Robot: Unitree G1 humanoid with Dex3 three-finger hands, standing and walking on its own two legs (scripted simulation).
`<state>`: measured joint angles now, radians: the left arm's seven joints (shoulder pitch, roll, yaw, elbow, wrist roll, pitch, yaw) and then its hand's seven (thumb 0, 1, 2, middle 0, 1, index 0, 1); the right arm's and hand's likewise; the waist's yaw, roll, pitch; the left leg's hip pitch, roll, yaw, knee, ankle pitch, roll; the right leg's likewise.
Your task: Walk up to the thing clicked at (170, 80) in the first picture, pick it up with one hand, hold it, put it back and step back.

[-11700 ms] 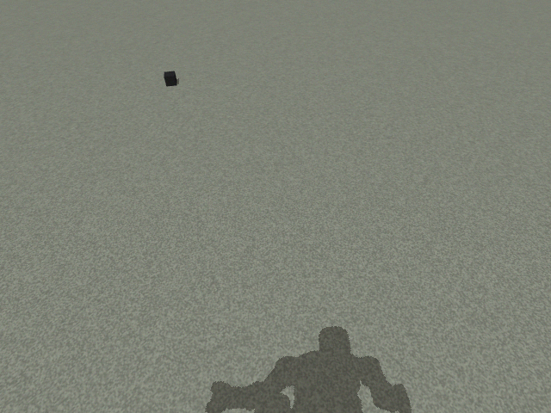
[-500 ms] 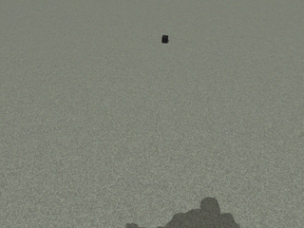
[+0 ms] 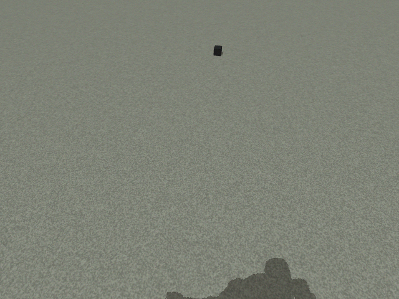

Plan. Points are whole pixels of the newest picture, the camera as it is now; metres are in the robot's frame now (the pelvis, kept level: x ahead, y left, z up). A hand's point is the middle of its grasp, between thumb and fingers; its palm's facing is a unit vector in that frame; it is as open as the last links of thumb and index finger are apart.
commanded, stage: stand
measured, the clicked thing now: (217, 50) +2.48 -0.19 -0.75
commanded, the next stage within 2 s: walk up in 1.02 s
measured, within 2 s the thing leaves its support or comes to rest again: neither
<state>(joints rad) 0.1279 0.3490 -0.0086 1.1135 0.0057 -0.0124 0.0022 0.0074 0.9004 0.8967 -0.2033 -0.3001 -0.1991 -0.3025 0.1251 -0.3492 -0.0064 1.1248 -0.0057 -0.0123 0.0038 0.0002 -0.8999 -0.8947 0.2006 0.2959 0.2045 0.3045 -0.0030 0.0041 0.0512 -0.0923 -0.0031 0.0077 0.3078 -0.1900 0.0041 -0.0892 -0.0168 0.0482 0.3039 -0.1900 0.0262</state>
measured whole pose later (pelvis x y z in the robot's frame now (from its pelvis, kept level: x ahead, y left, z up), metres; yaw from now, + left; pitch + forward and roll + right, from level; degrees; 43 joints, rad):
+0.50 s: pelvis +0.00 +0.00 +0.00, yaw +0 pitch -1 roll +0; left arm 0.12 0.35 -0.01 1.11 0.01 -0.01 0.00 0.01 0.90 0.90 -0.20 -0.30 -0.20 -0.30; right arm 0.12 -0.35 -0.01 1.12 0.00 -0.01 0.00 0.00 -0.90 -0.89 0.20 0.30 0.20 0.30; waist 0.00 0.00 0.05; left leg -0.09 0.00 0.01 0.31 -0.20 0.00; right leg -0.08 -0.01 0.05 0.30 -0.19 0.02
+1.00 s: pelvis +0.01 +0.00 +0.00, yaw +0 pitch -1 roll +0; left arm 0.12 0.35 -0.01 1.11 0.01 -0.01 0.01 0.01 0.90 0.90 -0.20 -0.30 -0.20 -0.30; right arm 0.12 -0.35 -0.01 1.12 0.00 -0.01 0.00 0.00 -0.90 -0.89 0.20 0.30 0.20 0.30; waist 0.00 0.00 0.05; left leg -0.08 0.00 0.01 0.31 -0.20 0.00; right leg -0.08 -0.01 0.05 0.30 -0.20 0.02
